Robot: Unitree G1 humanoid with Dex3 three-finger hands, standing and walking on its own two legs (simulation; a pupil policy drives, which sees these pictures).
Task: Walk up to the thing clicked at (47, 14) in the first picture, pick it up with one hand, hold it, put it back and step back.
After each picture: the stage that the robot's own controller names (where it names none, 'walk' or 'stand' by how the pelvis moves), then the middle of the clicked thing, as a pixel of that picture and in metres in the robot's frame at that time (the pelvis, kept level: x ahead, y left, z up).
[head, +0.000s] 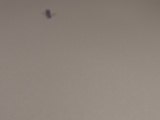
stand; (48, 14) +2.12 +0.44 -0.72
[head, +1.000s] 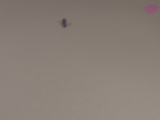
walk; (64, 23) +2.01 +0.19 -0.70
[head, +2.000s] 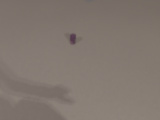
walk; (72, 39) +1.39 +0.03 -0.71
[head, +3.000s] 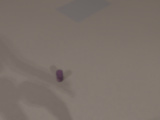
walk; (59, 75) +0.90 +0.14 -0.71
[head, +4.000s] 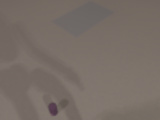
walk; (53, 109) +0.57 +0.20 -0.71
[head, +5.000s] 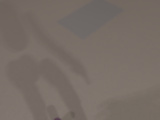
stand; out of the picture +0.41 +0.18 -0.69
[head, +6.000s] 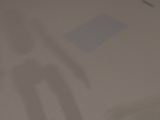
stand; out of the picture +0.37 +0.18 -0.72
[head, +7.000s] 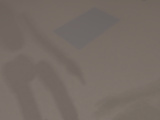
stand; out of the picture +0.33 +0.20 -0.71
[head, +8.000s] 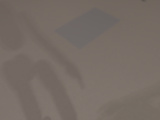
stand; out of the picture +0.36 +0.19 -0.72
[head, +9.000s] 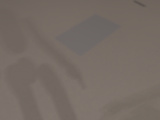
stand; out of the picture +0.32 +0.20 -0.73
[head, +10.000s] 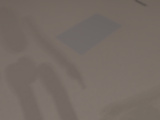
stand; out of the picture +0.32 +0.19 -0.73
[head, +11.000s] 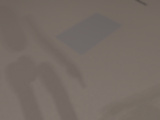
stand; out of the picture +0.31 +0.19 -0.73
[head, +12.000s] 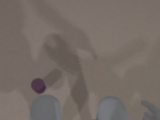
go down; (39, 86) +0.38 +0.20 -0.43
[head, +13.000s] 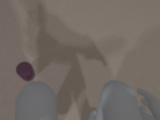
go down; (26, 72) +0.40 +0.22 -0.31
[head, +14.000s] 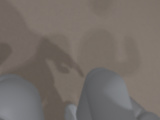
close in; out of the picture +0.38 +0.26 -0.22
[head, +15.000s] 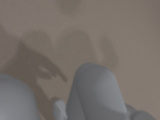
close; out of the picture +0.38 +0.26 -0.21
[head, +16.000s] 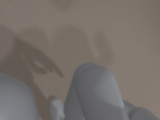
lift; out of the picture +0.37 +0.27 -0.22
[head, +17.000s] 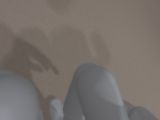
lift; out of the picture +0.35 +0.26 -0.22
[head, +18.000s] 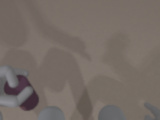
lift; (23, 93) +0.31 +0.19 -0.02
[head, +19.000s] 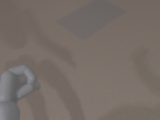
go down; out of the picture +0.17 +0.18 -0.62
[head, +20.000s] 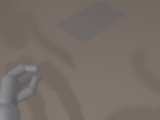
stand; out of the picture -0.24 +0.24 -0.70
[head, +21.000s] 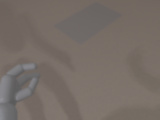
hold; out of the picture -0.24 +0.18 -0.70
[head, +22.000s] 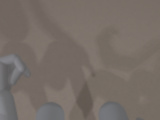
crouch; out of the picture -0.21 +0.11 -0.49
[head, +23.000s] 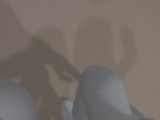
lower; out of the picture -0.18 +0.00 -0.25
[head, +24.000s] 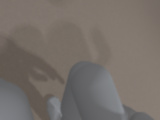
lower; out of the picture -0.15 -0.08 -0.24
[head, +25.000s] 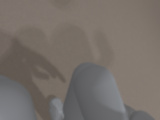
lower; out of the picture -0.14 -0.12 -0.24
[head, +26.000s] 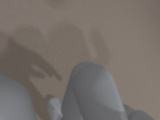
lower; out of the picture -0.13 -0.16 -0.24
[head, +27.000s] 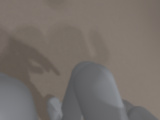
lower; out of the picture -0.12 -0.18 -0.24
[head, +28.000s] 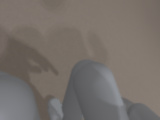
open; out of the picture -0.12 -0.20 -0.23
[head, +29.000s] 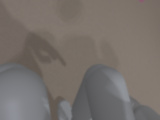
stand; out of the picture -0.12 -0.21 -0.23
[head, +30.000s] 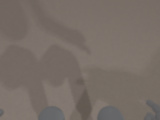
walk; out of the picture -0.22 -0.12 -0.52
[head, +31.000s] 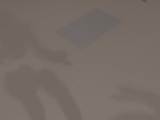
stand; out of the picture -0.27 -0.13 -0.69
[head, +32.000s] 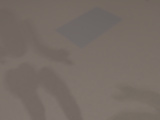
stand; out of the picture -0.27 -0.12 -0.69
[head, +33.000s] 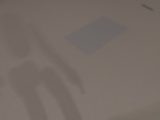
stand; out of the picture -0.24 -0.14 -0.74
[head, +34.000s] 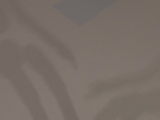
walk; out of the picture -0.19 -0.19 -0.73
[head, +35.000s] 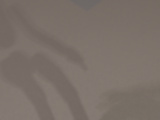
walk; out of the picture +0.06 -0.20 -0.73
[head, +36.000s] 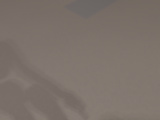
walk; out of the picture +0.31 -0.54 -0.74
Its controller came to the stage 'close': yes
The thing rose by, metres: 0.66
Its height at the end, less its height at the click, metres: -0.02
